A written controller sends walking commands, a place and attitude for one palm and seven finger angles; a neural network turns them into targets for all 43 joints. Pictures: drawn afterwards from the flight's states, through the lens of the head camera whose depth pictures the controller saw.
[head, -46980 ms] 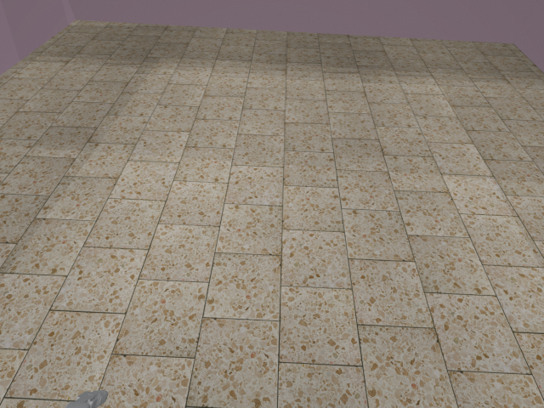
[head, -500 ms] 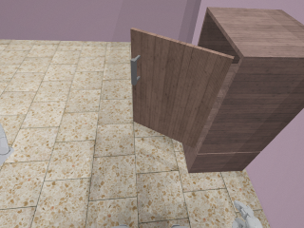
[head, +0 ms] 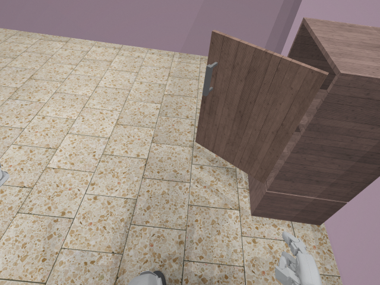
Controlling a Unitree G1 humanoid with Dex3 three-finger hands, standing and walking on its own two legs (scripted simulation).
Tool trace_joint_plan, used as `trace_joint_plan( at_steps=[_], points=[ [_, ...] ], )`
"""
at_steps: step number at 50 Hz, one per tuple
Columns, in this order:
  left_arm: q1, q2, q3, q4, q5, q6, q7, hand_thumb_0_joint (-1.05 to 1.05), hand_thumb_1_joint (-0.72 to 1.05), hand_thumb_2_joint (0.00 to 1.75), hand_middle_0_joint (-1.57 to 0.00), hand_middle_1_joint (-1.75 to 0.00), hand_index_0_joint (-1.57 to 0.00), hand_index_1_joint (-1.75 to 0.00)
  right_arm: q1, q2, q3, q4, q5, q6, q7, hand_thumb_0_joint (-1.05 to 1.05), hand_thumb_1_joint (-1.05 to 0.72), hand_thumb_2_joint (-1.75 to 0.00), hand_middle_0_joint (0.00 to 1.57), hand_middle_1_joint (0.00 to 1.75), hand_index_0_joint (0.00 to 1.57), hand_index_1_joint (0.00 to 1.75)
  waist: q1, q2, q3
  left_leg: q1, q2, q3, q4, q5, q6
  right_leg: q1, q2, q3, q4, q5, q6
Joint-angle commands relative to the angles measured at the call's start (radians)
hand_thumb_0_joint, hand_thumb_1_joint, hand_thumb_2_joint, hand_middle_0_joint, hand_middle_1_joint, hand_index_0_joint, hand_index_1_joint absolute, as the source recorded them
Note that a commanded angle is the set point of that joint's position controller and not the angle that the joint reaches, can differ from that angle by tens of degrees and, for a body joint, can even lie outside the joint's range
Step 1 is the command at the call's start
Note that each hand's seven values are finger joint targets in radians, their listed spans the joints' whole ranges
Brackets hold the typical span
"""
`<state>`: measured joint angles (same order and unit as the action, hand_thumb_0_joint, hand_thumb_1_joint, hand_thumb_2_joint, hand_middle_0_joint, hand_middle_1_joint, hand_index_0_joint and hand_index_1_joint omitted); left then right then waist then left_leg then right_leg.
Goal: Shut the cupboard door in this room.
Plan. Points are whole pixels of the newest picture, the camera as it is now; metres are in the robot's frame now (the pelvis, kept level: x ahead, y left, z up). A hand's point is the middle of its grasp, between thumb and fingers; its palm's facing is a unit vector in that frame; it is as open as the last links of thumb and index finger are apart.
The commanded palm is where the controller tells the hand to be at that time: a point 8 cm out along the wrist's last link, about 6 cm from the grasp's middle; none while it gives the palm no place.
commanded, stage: step back with the hand held close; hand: left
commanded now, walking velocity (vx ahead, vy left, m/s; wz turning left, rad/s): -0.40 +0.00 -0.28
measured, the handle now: (210, 79) +0.86 -0.05 -0.02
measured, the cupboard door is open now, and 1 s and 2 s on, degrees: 59 59 59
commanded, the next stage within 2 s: stop stepping back and stand still in 0.08 s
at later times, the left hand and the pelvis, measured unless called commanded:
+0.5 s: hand out of the picture +0.08 +0.28 +0.22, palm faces +0.18 -0.85 -0.49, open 7.4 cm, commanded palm +0.05 +0.33 +0.21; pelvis -0.17 +0.08 +0.02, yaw -16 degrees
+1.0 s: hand out of the picture +0.05 +0.30 +0.21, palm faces +0.19 -0.81 -0.55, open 7.4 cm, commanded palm +0.01 +0.35 +0.21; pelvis -0.22 +0.11 +0.01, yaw -19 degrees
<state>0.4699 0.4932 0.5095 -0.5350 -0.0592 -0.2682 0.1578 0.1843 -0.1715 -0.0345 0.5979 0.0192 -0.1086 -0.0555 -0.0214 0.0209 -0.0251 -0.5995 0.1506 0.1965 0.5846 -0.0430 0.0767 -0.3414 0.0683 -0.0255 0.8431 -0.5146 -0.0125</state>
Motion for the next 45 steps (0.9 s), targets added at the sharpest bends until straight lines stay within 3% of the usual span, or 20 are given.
trace_joint_plan(
  at_steps=[1,2,5,7,9,10,11,13,21,22,23,25,26,27,33,34,35,37,41,45],
  points=[
    [-0.022,0.136,0.064,-0.158,0.011,-0.045,0.023,0.00,0.90,0.90,-0.20,-0.30,-0.20,-0.30,-0.086,-0.133,-0.037,-0.133,-0.008,-0.037,0.010,0.00,-0.90,-0.90,0.20,0.30,0.20,0.30,0.023,-0.096,-0.024,0.271,-0.007,-0.079,0.162,-0.435,-0.149,-0.299,-0.264,0.470,-0.576,-0.135,-0.137],
    [-0.133,0.177,0.064,-0.184,0.046,-0.067,0.045,0.00,0.90,0.90,-0.20,-0.30,-0.20,-0.30,-0.062,-0.118,-0.020,-0.111,-0.030,-0.041,0.011,0.00,-0.90,-0.90,0.20,0.30,0.20,0.30,0.017,-0.260,-0.006,0.338,-0.073,-0.082,0.319,-0.365,-0.152,-0.408,-0.395,0.592,-0.694,0.121,-0.183],
    [-0.293,0.142,-0.016,-0.183,0.049,-0.013,0.032,0.00,0.90,0.90,-0.20,-0.30,-0.20,-0.30,-0.103,-0.110,-0.006,-0.116,-0.009,-0.020,0.002,0.00,-0.90,-0.90,0.20,0.30,0.20,0.30,0.005,-0.395,-0.008,0.294,-0.106,-0.155,0.303,-0.349,-0.127,-0.271,-0.296,0.395,-0.512,0.567,-0.120],
    [-0.398,0.126,-0.046,-0.191,0.048,-0.008,0.013,0.00,0.90,0.90,-0.20,-0.30,-0.20,-0.30,-0.090,-0.136,0.001,-0.080,-0.008,-0.003,-0.021,0.00,-0.90,-0.90,0.20,0.30,0.20,0.30,-0.027,-0.056,0.023,0.442,-0.100,-0.137,-0.074,-0.164,-0.126,-0.301,-0.176,0.228,-0.344,0.543,-0.021],
    [-0.380,0.112,-0.020,-0.221,0.053,-0.031,0.009,0.00,0.90,0.90,-0.20,-0.30,-0.20,-0.30,-0.102,-0.172,-0.022,-0.099,-0.016,-0.032,-0.023,0.00,-0.90,-0.90,0.20,0.30,0.20,0.30,0.011,0.408,-0.098,0.311,0.227,-0.362,-0.352,-0.029,-0.015,-0.144,0.001,0.074,0.060,0.014,0.046],
    [-0.290,0.077,-0.024,-0.171,0.047,-0.049,-0.001,0.00,0.90,0.90,-0.20,-0.30,-0.20,-0.30,-0.090,-0.163,-0.044,-0.106,-0.009,-0.060,-0.006,0.00,-0.90,-0.90,0.20,0.30,0.20,0.30,0.019,0.349,-0.216,0.275,0.279,-0.357,-0.437,-0.553,-0.011,-0.009,0.023,0.082,0.282,-0.032,0.041],
    [-0.162,0.093,0.010,-0.189,0.019,-0.051,-0.007,0.00,0.90,0.90,-0.20,-0.30,-0.20,-0.30,-0.078,-0.175,-0.045,-0.133,-0.012,-0.079,0.004,0.00,-0.90,-0.90,0.20,0.30,0.20,0.30,0.022,0.316,-0.218,0.286,0.289,-0.483,-0.455,-0.679,-0.008,-0.090,0.032,0.074,0.327,-0.058,0.038],
    [-0.055,0.078,0.020,-0.269,0.006,-0.016,-0.017,0.00,0.90,0.90,-0.20,-0.30,-0.20,-0.30,-0.083,-0.169,-0.039,-0.158,-0.015,-0.059,0.031,0.00,-0.90,-0.90,0.20,0.30,0.20,0.30,0.034,0.171,-0.203,0.312,0.246,-0.344,-0.460,-0.634,-0.050,-0.088,0.024,-0.005,0.342,-0.020,0.031],
    [0.098,0.188,0.091,-0.269,-0.031,0.108,0.016,0.00,0.90,0.90,-0.20,-0.30,-0.20,-0.30,-0.062,-0.125,-0.028,-0.189,-0.031,0.000,0.022,0.00,-0.90,-0.90,0.20,0.30,0.20,0.30,0.059,0.304,-0.164,0.241,-0.024,0.021,-0.428,-0.503,-0.288,0.344,0.120,-0.257,-0.308,-0.100,-0.045],
    [0.138,0.188,0.081,-0.263,-0.027,0.110,0.016,0.00,0.90,0.90,-0.20,-0.30,-0.20,-0.30,-0.041,-0.111,-0.021,-0.170,-0.014,0.005,0.025,0.00,-0.90,-0.90,0.20,0.30,0.20,0.30,0.078,0.083,-0.161,0.233,-0.123,0.134,-0.049,-0.414,-0.274,0.321,-0.022,-0.153,-0.498,-0.035,-0.118],
    [0.067,0.222,0.087,-0.295,-0.021,0.094,0.015,0.00,0.90,0.90,-0.20,-0.30,-0.20,-0.30,-0.029,-0.110,-0.019,-0.142,0.011,0.014,0.018,0.00,-0.90,-0.90,0.20,0.30,0.20,0.30,0.047,-0.281,-0.058,0.216,-0.090,-0.036,0.453,-0.423,-0.179,-0.002,-0.298,0.141,-0.630,0.096,-0.192],
    [-0.169,0.392,0.226,-0.258,-0.021,0.034,0.033,0.00,0.90,0.90,-0.20,-0.30,-0.20,-0.30,-0.058,-0.151,0.018,-0.128,-0.029,0.004,0.007,0.00,-0.90,-0.90,0.20,0.30,0.20,0.30,-0.006,-0.209,0.026,-0.060,-0.022,-0.266,0.787,-0.391,-0.117,-0.160,-0.508,0.442,-0.729,-0.161,-0.302],
    [-0.231,0.271,0.124,-0.166,-0.016,0.028,0.033,0.00,0.90,0.90,-0.20,-0.30,-0.20,-0.30,-0.046,-0.142,0.034,-0.144,-0.028,0.008,0.017,0.00,-0.90,-0.90,0.20,0.30,0.20,0.30,-0.039,-0.193,-0.001,0.044,0.025,-0.271,0.673,-0.403,-0.123,-0.210,-0.494,0.369,-0.706,-0.285,-0.256],
    [-0.159,0.110,0.000,-0.019,-0.001,0.065,0.029,0.00,0.90,0.90,-0.20,-0.30,-0.20,-0.30,-0.034,-0.141,0.013,-0.135,-0.011,0.019,-0.002,0.00,-0.90,-0.90,0.20,0.30,0.20,0.30,-0.018,-0.139,0.039,-0.007,-0.035,-0.164,0.564,-0.306,-0.108,-0.102,-0.336,0.271,-0.656,-0.299,-0.203],
    [-0.156,0.109,-0.053,-0.102,0.028,0.067,0.046,0.00,0.90,0.90,-0.20,-0.30,-0.20,-0.30,-0.025,-0.152,0.016,-0.106,-0.022,0.005,-0.058,0.00,-0.90,-0.90,0.20,0.30,0.20,0.30,-0.007,-0.049,0.063,0.300,-0.099,-0.037,-0.057,-0.356,-0.079,-0.043,-0.229,0.093,-0.460,-0.154,-0.149],
    [-0.156,0.122,-0.038,-0.163,0.017,0.060,0.046,0.00,0.90,0.90,-0.20,-0.30,-0.20,-0.30,-0.005,-0.166,0.008,-0.119,-0.016,-0.006,-0.064,0.00,-0.90,-0.90,0.20,0.30,0.20,0.30,-0.019,0.046,0.033,0.389,-0.064,-0.110,-0.170,-0.385,-0.057,-0.066,-0.167,0.051,-0.283,-0.070,-0.108],
    [-0.127,0.144,-0.001,-0.226,0.010,0.045,0.048,0.00,0.90,0.90,-0.20,-0.30,-0.20,-0.30,0.002,-0.197,-0.005,-0.137,-0.016,-0.012,-0.065,0.00,-0.90,-0.90,0.20,0.30,0.20,0.30,-0.021,0.238,0.008,0.488,0.109,-0.411,-0.286,-0.380,0.020,-0.182,-0.064,-0.033,-0.043,0.001,-0.038],
    [-0.066,0.215,0.075,-0.277,0.013,0.008,0.028,0.00,0.90,0.90,-0.20,-0.30,-0.20,-0.30,-0.013,-0.163,0.000,-0.118,-0.038,-0.021,-0.049,0.00,-0.90,-0.90,0.20,0.30,0.20,0.30,-0.025,0.279,0.000,0.460,0.281,-0.698,-0.398,-0.359,0.092,-0.289,-0.069,0.015,0.207,-0.030,-0.002],
    [0.034,0.189,0.096,-0.336,0.033,-0.001,0.020,0.00,0.90,0.90,-0.20,-0.30,-0.20,-0.30,-0.029,-0.152,0.000,-0.089,-0.031,-0.039,-0.012,0.00,-0.90,-0.90,0.20,0.30,0.20,0.30,0.008,0.288,0.019,0.203,0.156,-0.289,-0.374,-0.473,0.035,-0.028,-0.084,-0.056,0.031,0.164,0.005],
    [0.106,0.145,0.098,-0.142,0.033,0.030,0.036,0.00,0.90,0.90,-0.20,-0.30,-0.20,-0.30,-0.010,-0.151,-0.004,-0.103,-0.030,-0.007,-0.018,0.00,-0.90,-0.90,0.20,0.30,0.20,0.30,0.013,0.193,-0.027,0.044,0.092,-0.169,-0.228,-0.632,-0.023,0.294,-0.019,-0.141,-0.268,0.119,-0.012]
  ],
)
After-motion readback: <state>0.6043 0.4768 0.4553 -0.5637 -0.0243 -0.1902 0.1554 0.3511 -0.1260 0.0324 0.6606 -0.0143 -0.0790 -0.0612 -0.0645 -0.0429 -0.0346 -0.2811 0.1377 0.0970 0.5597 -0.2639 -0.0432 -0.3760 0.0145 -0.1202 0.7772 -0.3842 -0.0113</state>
